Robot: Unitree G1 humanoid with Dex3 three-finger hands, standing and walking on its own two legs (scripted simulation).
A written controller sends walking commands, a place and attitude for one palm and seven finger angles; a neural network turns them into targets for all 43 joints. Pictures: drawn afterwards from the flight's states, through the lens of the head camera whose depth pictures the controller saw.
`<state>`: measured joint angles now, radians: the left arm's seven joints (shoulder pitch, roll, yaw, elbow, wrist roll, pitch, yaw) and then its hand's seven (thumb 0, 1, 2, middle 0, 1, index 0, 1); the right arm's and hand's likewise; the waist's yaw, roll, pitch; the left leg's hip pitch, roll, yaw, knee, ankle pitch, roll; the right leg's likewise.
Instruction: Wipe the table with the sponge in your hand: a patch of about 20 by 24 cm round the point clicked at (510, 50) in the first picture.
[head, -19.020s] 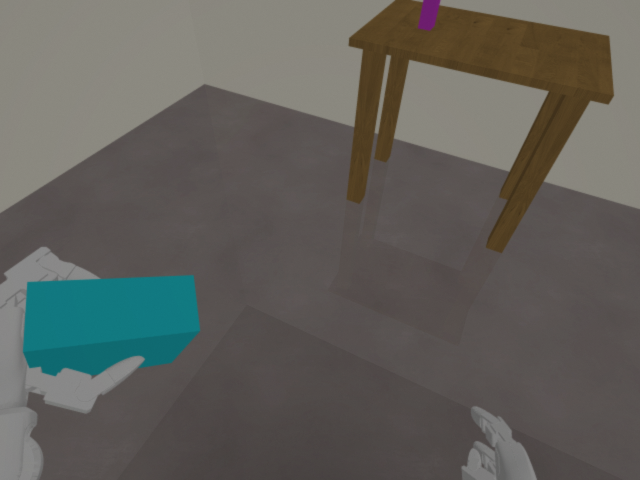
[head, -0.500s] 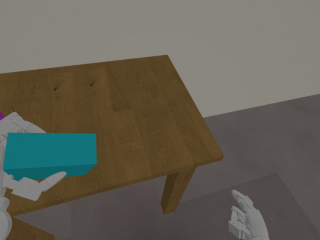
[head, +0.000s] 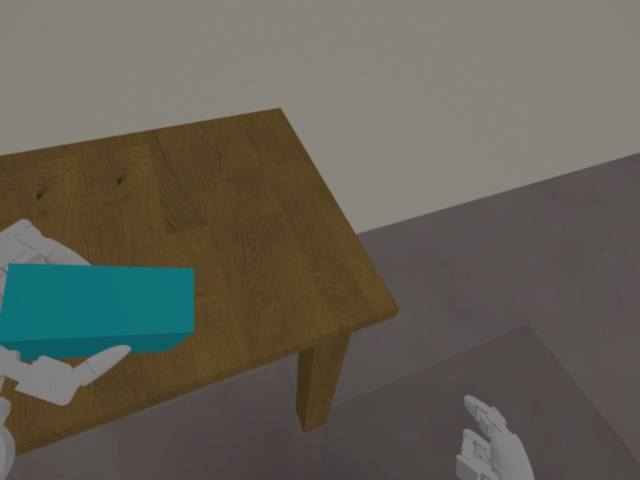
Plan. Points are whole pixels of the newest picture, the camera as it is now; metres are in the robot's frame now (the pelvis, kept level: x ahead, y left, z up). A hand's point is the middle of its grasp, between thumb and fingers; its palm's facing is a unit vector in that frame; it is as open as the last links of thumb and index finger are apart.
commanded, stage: come to a stop and stand still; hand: left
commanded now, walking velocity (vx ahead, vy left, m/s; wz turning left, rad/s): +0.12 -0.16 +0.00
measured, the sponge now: (132, 315) +0.23 +0.20 +0.15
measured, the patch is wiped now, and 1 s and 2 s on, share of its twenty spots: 0.00 0.00 0.00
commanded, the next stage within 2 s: look again from close up in 1.00 s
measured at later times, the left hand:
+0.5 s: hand (16, 355) +0.19 +0.27 +0.16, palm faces +0.38 -0.84 -0.39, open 9.8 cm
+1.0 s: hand out of the picture +0.17 +0.30 +0.16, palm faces +0.38 -0.85 -0.36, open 9.8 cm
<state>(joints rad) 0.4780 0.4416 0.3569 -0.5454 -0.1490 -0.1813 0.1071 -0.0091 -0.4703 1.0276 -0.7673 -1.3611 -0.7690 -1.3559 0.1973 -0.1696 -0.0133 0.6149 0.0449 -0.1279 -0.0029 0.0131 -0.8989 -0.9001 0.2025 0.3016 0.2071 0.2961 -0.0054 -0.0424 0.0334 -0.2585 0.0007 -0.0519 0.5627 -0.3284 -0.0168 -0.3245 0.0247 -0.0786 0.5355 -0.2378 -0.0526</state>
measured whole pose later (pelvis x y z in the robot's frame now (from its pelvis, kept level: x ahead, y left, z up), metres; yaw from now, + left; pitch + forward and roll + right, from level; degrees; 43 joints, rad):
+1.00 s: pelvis -0.03 +0.05 +0.01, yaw +2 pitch -1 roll -1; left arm 0.47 0.41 0.33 -0.46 -0.10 -0.19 0.12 -0.01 -0.47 1.03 -0.77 -1.36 -0.77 -1.36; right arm 0.20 -0.18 0.01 0.63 0.04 -0.14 0.00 0.01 -0.90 -0.90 0.20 0.30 0.21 0.30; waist 0.02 -0.03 0.05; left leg -0.22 -0.08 -0.06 0.44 -0.21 0.05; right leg -0.26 -0.05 -0.08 0.39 -0.12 0.02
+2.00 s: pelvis -0.03 +0.05 +0.00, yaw +3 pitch +0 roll -1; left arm 0.36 0.39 0.31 -0.39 -0.06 -0.24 0.13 -0.01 -0.47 1.03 -0.77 -1.36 -0.77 -1.36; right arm 0.21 -0.21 0.04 0.57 0.03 -0.18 0.04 0.01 -0.90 -0.90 0.20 0.30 0.21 0.30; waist 0.07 -0.06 0.06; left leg -0.28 -0.08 -0.06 0.55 -0.26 0.05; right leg -0.31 -0.03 -0.04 0.50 -0.18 0.02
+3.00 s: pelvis +0.02 +0.05 +0.01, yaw -2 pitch +0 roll -1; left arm 0.42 0.39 0.37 -0.49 -0.05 -0.28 0.09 -0.01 -0.47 1.03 -0.77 -1.36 -0.77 -1.36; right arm 0.15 -0.18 0.00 0.59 0.03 -0.16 0.00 0.01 -0.90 -0.90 0.20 0.30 0.21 0.30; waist 0.02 -0.05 0.06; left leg -0.17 -0.04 0.01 0.49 -0.33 0.05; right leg -0.23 0.01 0.03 0.45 -0.22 0.02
